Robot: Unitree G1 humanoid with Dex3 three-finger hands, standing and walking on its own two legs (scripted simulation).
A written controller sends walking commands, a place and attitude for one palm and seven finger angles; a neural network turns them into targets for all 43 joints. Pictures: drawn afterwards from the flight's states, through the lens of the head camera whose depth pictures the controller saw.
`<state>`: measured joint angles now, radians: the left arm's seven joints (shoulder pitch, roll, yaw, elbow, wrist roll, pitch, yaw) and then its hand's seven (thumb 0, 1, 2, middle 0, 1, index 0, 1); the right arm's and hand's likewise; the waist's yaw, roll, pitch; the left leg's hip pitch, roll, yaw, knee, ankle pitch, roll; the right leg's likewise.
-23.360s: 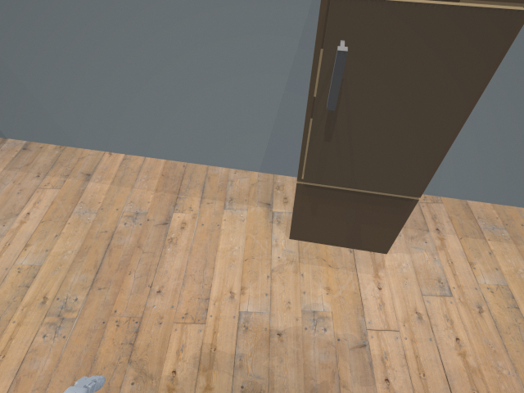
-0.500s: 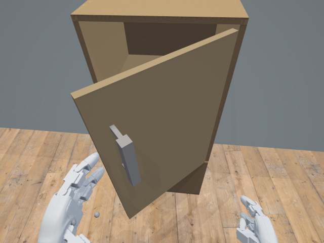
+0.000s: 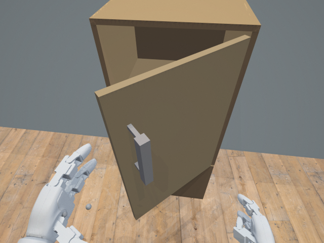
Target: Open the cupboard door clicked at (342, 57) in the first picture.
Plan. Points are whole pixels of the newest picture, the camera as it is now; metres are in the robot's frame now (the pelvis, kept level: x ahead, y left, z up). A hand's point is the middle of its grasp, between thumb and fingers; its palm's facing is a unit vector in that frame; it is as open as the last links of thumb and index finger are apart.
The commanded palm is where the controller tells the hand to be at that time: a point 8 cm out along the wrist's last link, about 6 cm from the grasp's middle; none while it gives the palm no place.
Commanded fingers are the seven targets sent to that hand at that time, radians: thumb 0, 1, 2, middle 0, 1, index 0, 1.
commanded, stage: draw the hand back to the body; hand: left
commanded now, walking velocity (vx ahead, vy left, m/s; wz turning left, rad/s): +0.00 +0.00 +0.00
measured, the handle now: (139, 155) +0.29 +0.08 +0.11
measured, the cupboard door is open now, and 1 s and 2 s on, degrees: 44 44 44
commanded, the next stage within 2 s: step back with the hand held close in 1.26 s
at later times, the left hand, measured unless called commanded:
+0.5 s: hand (47, 187) +0.18 +0.22 +0.15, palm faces +0.28 -0.90 -0.34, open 13.7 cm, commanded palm +0.14 +0.27 +0.18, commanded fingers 0.00 0.27 0.63 -0.18 -0.30 -0.18 -0.30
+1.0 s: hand (22, 153) +0.22 +0.27 +0.20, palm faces +0.44 -0.81 -0.38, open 8.0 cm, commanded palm +0.17 +0.30 +0.21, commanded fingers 0.00 0.90 0.90 -0.20 -0.30 -0.20 -0.30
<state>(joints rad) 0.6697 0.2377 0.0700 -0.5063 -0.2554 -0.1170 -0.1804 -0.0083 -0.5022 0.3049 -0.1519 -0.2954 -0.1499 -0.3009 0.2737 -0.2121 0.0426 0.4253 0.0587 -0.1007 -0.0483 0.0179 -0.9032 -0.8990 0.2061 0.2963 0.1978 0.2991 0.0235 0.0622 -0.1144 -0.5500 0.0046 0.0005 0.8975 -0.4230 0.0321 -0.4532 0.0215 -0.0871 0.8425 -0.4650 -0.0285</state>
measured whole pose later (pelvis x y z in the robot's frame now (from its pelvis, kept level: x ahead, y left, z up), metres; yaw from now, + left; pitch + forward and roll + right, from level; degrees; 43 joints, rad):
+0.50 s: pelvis +0.01 +0.01 +0.04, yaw -1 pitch -2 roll -1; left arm 0.63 0.31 0.16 -0.50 -0.06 -0.03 0.11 0.00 -0.06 0.49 -0.17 -0.30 -0.17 -0.30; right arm 0.23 -0.22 0.06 0.55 0.02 -0.12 -0.10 0.02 -0.90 -0.90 0.21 0.30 0.20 0.30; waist 0.06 0.05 -0.02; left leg -0.26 -0.01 0.03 0.58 -0.29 0.04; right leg -0.16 0.02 -0.06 0.52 -0.32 -0.01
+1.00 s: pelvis +0.02 +0.01 +0.05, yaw -2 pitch -4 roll -1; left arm 0.48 0.34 0.34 -0.41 -0.07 -0.05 0.12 0.01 0.77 0.85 -0.20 -0.30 -0.20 -0.30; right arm 0.18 -0.23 0.02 0.62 0.01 -0.07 -0.06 0.02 -0.90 -0.90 0.21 0.30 0.20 0.30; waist 0.07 0.05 0.01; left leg -0.13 -0.02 0.05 0.43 -0.24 0.04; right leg -0.05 0.01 -0.03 0.38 -0.27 -0.01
